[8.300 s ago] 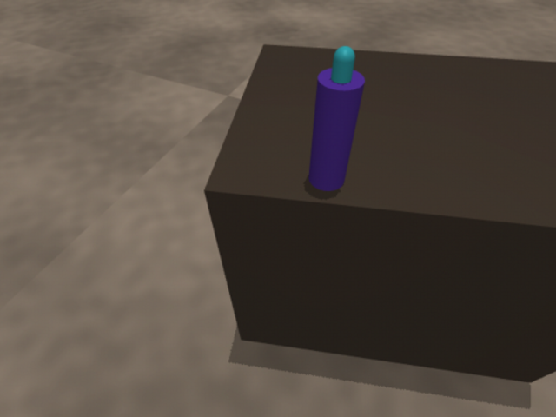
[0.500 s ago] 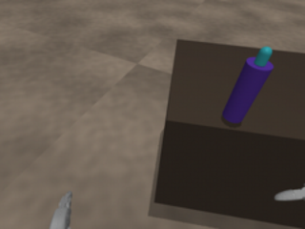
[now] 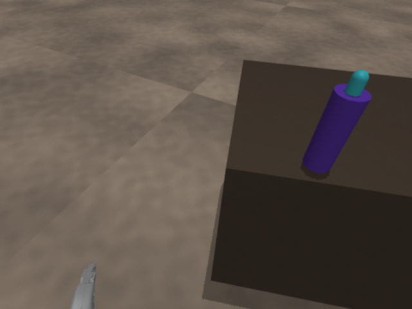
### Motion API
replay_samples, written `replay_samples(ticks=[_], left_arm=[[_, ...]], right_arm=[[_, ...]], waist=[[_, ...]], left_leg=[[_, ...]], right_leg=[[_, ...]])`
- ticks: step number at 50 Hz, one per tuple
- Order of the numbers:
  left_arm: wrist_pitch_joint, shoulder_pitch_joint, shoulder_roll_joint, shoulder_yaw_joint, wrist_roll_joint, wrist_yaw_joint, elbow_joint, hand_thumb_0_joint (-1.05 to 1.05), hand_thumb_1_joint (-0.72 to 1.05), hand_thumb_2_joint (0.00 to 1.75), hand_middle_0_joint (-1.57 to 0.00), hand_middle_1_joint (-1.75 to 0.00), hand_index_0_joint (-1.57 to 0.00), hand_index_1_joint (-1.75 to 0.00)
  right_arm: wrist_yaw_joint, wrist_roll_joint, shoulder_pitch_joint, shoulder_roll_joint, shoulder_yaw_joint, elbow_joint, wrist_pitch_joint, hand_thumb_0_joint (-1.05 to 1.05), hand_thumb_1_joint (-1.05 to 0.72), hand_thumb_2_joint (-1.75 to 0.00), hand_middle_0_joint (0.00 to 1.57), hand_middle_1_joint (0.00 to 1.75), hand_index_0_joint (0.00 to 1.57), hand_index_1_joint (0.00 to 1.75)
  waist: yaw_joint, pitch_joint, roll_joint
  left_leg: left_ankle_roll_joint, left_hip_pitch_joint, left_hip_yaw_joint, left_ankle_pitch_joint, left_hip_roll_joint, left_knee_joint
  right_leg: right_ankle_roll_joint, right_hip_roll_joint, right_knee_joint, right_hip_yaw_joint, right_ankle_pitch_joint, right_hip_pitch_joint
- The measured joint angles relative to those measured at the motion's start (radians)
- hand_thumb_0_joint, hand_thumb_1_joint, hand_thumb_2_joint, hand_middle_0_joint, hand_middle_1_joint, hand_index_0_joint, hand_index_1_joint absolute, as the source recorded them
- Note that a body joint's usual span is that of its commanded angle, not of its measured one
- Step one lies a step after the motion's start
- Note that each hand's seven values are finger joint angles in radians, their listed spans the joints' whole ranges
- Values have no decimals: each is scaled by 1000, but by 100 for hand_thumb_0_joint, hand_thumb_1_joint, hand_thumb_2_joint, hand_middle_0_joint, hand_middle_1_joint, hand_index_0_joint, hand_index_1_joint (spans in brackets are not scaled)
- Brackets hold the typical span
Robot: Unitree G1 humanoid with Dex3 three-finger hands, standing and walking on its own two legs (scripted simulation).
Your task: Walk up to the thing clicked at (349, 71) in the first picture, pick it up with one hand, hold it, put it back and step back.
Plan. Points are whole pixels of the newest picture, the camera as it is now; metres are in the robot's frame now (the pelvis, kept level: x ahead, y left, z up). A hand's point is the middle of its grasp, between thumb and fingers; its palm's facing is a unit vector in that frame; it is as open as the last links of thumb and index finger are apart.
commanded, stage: go down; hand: right
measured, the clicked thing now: (336, 124) +0.46 -0.27 +0.15
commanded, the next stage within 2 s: none
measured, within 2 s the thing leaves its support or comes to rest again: neither
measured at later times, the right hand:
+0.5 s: hand out of the picture +0.28 -0.40 +0.22, palm faces +0.34 +0.94 -0.06, open 17.2 cm
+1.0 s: hand out of the picture +0.31 -0.42 +0.21, palm faces +0.36 +0.93 -0.01, open 17.3 cm
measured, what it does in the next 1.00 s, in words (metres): stands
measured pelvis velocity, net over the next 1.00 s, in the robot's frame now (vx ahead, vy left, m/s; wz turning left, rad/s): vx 0.01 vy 0.01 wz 0.00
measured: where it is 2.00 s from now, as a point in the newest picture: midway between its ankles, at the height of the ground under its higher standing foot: outside the picture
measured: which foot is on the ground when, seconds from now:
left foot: down 0.00-1.00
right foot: down 0.00-1.00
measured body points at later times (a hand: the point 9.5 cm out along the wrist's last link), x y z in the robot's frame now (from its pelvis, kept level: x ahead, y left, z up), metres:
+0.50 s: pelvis -0.01 +0.00 +0.00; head -0.01 +0.01 +0.45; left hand +0.16 +0.25 -0.08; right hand +0.25 -0.45 +0.22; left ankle -0.02 +0.11 -0.74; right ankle +0.00 -0.09 -0.74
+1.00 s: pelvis +0.01 +0.01 +0.00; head +0.01 +0.01 +0.45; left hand +0.16 +0.27 -0.07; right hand +0.28 -0.47 +0.22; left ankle -0.02 +0.11 -0.74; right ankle +0.00 -0.09 -0.74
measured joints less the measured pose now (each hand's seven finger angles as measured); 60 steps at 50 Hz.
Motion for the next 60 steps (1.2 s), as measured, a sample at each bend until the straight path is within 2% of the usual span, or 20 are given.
replay_samples(ticks=[3,8,14,19,23,29,35,39,43,50,54,60], left_arm=[[-8,21,20,6,1,7,-20,-1,-52,4,-5,-5,-7,-4],[-33,43,44,-6,6,18,-64,-1,-53,5,-5,-5,-6,-5],[-45,56,42,0,18,21,-52,-1,-53,5,-5,-5,-6,-5],[-39,34,45,-23,12,40,-7,-1,-53,5,-5,-4,-6,-5],[-50,15,38,-61,12,58,-27,-1,-53,6,-5,-4,-5,-5],[-85,37,43,-86,20,69,-90,-1,-53,5,-5,-4,-6,-5],[-96,87,49,-102,28,70,-87,-1,-53,5,-5,-4,-6,-5],[-86,64,62,-104,31,82,-46,-1,-53,6,-5,-4,-6,-5],[-79,36,78,-115,32,97,-70,-1,-54,6,-5,-4,-6,-5],[-73,61,68,-120,33,102,-129,-1,-54,7,-5,-4,-5,-5],[-60,73,57,-117,28,100,-110,-1,-54,7,-5,-5,-5,-6],[-54,31,56,-121,28,99,-64,-1,-55,7,-5,-5,-5,-6]], right_arm=[[39,-1,-13,-3,6,34,44,-1,45,-5,5,4,6,5],[70,-11,-41,13,23,28,51,-1,47,-4,5,4,5,5],[69,-2,-66,-4,-17,44,75,-1,49,-4,6,4,6,5],[76,-10,-137,-58,-55,127,126,-1,47,-4,6,4,6,5],[119,-18,-208,-116,-51,227,164,-1,46,-4,6,4,6,5],[184,-20,-277,-191,-53,399,202,-1,47,-5,6,4,6,5],[196,-37,-337,-241,-71,496,191,-1,49,-4,6,4,6,5],[196,-56,-393,-272,-79,557,179,-1,51,-4,5,5,5,5],[196,-75,-422,-296,-74,593,162,-1,51,-4,5,4,5,5],[219,-63,-384,-319,-88,626,156,-1,50,-3,6,4,6,5],[220,-66,-379,-330,-92,637,160,-1,50,-3,7,4,7,4],[226,-72,-420,-351,-88,661,135,-1,54,-3,6,4,6,5]], waist=[[-8,4,-15],[-18,17,-3],[-17,9,26],[-18,12,24],[-7,9,16],[9,-10,5],[11,-6,23],[16,6,31],[28,6,30],[42,-36,25],[36,-41,28],[28,-18,29]], left_leg=[[-6,-2,-6,-2,5,3],[-10,-12,-12,-5,9,12],[-5,-23,-13,-5,0,14],[-1,-30,-7,-1,-7,13],[2,-40,2,4,-8,12],[4,-65,5,5,-8,17],[10,-95,7,-1,-12,34],[14,-125,8,-2,-17,47],[16,-140,7,-1,-21,49],[14,-130,5,-9,-23,35],[12,-127,8,-20,-20,42],[10,-150,14,-25,-18,54]], right_leg=[[-6,5,1,-6,-3,0],[-11,9,4,-12,-4,-5],[-6,-1,22,-13,-13,-23],[-1,-7,36,-8,-17,-38],[-1,-8,40,0,-11,-52],[1,-8,40,4,-6,-76],[7,-12,50,5,-9,-103],[11,-17,69,5,-13,-135],[12,-21,78,4,-17,-152],[10,-23,72,4,-30,-146],[8,-20,78,7,-39,-144],[6,-17,102,12,-47,-174]])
